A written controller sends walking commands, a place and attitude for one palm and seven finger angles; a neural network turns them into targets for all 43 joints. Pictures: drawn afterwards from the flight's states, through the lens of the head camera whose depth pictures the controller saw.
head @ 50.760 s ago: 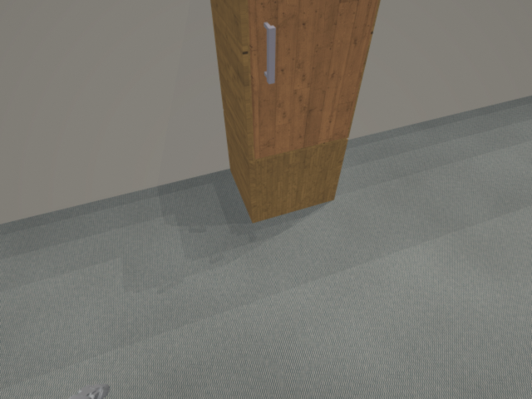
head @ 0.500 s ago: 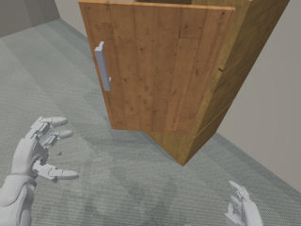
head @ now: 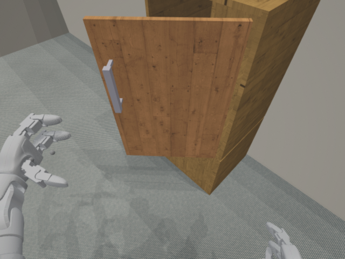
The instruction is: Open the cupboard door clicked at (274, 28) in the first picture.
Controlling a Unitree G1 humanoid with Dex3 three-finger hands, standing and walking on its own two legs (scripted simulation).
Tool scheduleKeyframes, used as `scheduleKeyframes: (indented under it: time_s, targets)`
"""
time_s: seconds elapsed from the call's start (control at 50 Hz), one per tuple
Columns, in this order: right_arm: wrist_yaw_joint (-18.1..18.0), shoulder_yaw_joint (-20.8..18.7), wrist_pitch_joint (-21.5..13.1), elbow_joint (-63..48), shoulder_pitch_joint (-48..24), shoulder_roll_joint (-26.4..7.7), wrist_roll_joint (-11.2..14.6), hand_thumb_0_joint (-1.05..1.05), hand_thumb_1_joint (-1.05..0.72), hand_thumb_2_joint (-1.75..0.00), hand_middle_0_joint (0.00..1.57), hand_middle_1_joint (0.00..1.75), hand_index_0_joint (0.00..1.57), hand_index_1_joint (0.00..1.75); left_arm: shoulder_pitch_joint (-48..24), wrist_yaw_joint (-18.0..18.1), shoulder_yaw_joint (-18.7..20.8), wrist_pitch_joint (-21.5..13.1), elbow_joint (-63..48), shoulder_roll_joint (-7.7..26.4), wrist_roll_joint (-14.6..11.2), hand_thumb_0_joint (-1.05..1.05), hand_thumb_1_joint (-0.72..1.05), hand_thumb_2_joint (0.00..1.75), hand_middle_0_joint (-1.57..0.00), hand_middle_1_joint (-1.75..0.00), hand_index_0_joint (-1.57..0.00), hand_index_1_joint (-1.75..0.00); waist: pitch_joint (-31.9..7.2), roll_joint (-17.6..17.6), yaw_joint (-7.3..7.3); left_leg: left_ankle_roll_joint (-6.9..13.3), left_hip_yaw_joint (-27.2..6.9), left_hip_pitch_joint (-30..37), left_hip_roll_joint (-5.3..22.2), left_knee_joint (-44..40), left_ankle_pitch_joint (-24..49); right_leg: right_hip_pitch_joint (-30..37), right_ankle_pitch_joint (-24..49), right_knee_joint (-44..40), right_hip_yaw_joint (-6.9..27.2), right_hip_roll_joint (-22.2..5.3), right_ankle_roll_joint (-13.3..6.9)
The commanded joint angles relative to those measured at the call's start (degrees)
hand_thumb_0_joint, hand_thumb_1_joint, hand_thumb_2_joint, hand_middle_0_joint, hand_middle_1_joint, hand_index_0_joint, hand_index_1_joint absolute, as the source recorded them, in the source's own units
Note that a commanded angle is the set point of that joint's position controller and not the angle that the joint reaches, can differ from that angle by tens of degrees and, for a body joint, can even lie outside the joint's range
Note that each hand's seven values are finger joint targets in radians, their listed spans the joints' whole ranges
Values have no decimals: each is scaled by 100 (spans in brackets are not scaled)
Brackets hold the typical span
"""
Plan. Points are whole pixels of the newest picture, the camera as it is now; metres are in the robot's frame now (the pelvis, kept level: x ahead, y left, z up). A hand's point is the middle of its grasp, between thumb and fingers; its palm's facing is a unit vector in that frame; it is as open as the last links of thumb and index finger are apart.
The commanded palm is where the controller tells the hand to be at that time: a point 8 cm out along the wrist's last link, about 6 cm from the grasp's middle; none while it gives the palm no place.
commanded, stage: raise the hand with hooked fingers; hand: left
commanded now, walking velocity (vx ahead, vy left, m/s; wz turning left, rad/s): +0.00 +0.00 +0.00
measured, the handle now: (114, 87) +0.55 +0.22 +0.08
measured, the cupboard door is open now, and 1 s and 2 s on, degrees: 42 42 42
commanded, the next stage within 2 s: move the hooked fingers beside the handle in 0.38 s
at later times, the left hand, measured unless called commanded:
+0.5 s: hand (56, 160) +0.29 +0.27 +0.10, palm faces +0.08 -1.00 -0.03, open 13.9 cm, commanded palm +0.26 +0.31 +0.10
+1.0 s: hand (68, 136) +0.35 +0.27 +0.10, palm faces +0.06 -1.00 -0.01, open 13.9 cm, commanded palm +0.32 +0.32 +0.09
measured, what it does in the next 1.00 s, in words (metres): stands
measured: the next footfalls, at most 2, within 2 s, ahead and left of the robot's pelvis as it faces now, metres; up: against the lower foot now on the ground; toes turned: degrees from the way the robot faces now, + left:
none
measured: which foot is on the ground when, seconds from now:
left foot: down 0.00-1.00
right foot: down 0.00-1.00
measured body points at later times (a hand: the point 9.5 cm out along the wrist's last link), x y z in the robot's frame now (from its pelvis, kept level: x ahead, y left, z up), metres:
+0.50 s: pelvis -0.01 -0.01 +0.00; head +0.01 -0.02 +0.45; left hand +0.27 +0.32 +0.11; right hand +0.15 -0.25 -0.08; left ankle -0.04 +0.10 -0.72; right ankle +0.04 -0.12 -0.72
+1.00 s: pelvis -0.01 +0.00 +0.00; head +0.03 -0.01 +0.44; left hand +0.34 +0.32 +0.10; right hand +0.10 -0.27 -0.10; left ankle -0.04 +0.10 -0.72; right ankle +0.04 -0.12 -0.72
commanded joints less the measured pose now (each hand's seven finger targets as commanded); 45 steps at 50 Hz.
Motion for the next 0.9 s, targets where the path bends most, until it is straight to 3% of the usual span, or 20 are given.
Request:
scheduleKeyframes:
  time_s: [0.0,0.1,0.14,0.24,0.34,0.36,0.42,0.46,0.58,0.62,0.66,0.68,0.74,0.78,0.82,0.84,0.88]
  targets:
    - [-49,-364,-311,-858,-301,-769,33,0,-90,-90,20,30,20,30,-1038,-20,468,-327,-1021,1372,-125,0,-50,30,-30,-120,-30,-120,-1255,25,81,-83,-322,-294,-43,-681,1821,1346,1124,-314,381,144,-100]
    - [-54,-352,-319,-886,-304,-714,10,0,-90,-90,20,30,20,30,-1216,169,584,-531,-1345,1528,-35,0,-50,30,-30,-120,-30,-120,-1365,275,101,-85,-314,-231,-46,-727,1732,1430,987,-326,429,144,-118]
    - [-73,-331,-304,-865,-319,-715,6,0,-90,-90,20,30,20,30,-1282,204,555,-553,-1233,1507,-26,0,-50,30,-30,-120,-30,-120,-1183,61,30,-55,-310,-304,-36,-745,1526,1369,821,-380,453,164,-103]
    - [-121,-321,-348,-809,-336,-699,23,0,-90,-90,20,30,20,30,-1334,166,470,-611,-1241,1467,-5,0,-50,30,-30,-120,-30,-120,-1226,269,24,-48,-291,-243,-46,-754,1505,1437,836,-408,491,147,-102]
    - [-140,-303,-368,-791,-373,-721,34,0,-90,-90,20,30,20,30,-1325,83,444,-549,-1007,1406,-66,0,-50,30,-30,-120,-30,-120,-1047,28,12,-44,-311,-358,-47,-776,1337,1383,686,-452,504,143,-92]
    - [-146,-309,-359,-790,-358,-725,42,0,-90,-90,20,30,20,30,-1312,69,425,-515,-927,1378,-70,0,-50,30,-30,-120,-30,-120,-1057,-68,0,-39,-301,-378,-49,-772,1296,1356,642,-457,493,140,-80]
    - [-143,-299,-378,-811,-395,-725,31,0,-90,-90,20,30,20,30,-1414,60,415,-534,-1040,1423,-69,0,-50,30,-30,-120,-30,-120,-1050,112,24,-45,-307,-338,-50,-744,1242,1331,540,-465,536,133,-103]
    - [-142,-312,-393,-816,-373,-706,39,0,-90,-90,20,30,20,30,-1368,69,451,-571,-1154,1430,-65,0,-50,30,-30,-120,-30,-120,-1279,117,46,-46,-301,-283,-58,-741,1440,1480,787,-420,514,131,-88]
    - [-212,-297,-343,-628,-275,-756,51,0,-90,-90,20,30,20,30,-2379,104,323,-596,-449,1525,45,0,-50,30,-30,-120,-30,-120,-942,0,-202,-44,-304,-502,-61,-685,952,1042,254,-480,565,120,-52]
    - [-222,-302,-327,-618,-223,-782,35,0,-90,-90,20,30,20,30,-2650,75,367,-665,-404,1718,108,0,-50,30,-30,-120,-30,-120,-1162,133,-174,-45,-317,-422,-58,-643,1091,1130,402,-397,580,123,-92]
    - [-221,-306,-321,-615,-175,-761,33,0,-90,-90,20,30,20,30,-2898,27,247,-725,-366,1668,155,0,-50,30,-30,-120,-30,-120,-1504,322,-183,-57,-322,-301,-69,-623,1331,1225,711,-317,553,117,-93]
    - [-211,-314,-314,-618,-131,-770,21,0,-90,-90,20,30,20,30,-2773,25,329,-736,-207,1711,149,0,-50,30,-30,-120,-30,-120,-1561,210,-137,-63,-338,-337,-69,-610,1434,1289,822,-283,534,124,-101]
    - [-159,-322,-254,-641,-67,-796,19,0,-90,-90,20,30,20,30,-2635,-34,321,-729,73,1667,105,0,-50,30,-30,-120,-30,-120,-1537,58,-97,-74,-326,-416,-59,-598,1639,1303,1089,-212,490,147,-107]
    - [-131,-328,-212,-674,-36,-807,17,0,-90,-90,20,30,20,30,-2640,3,361,-689,192,1714,140,0,-50,30,-30,-120,-30,-120,-1494,181,-70,-88,-320,-469,-63,-613,1599,1201,1019,-219,481,144,-114]
    - [-104,-316,-145,-677,21,-848,1,0,-90,-90,20,30,20,30,-2863,55,407,-649,430,1824,157,0,-50,30,-30,-120,-30,-120,-1312,-79,-107,-78,-337,-660,-52,-605,1464,1168,913,-221,491,155,-118]
    - [-93,-345,-111,-673,71,-863,9,0,-90,-90,20,30,20,30,-2861,73,551,-644,569,1957,180,0,-50,30,-30,-120,-30,-120,-1388,-221,-111,-58,-301,-733,-49,-599,1428,1226,919,-220,516,152,-94]
    - [-74,-361,-54,-686,139,-877,-8,0,-90,-90,20,30,20,30,-3034,88,642,-722,556,2120,236,0,-50,30,-30,-120,-30,-120,-1638,-68,-106,-52,-263,-776,-70,-555,1468,1328,995,-178,578,133,-84]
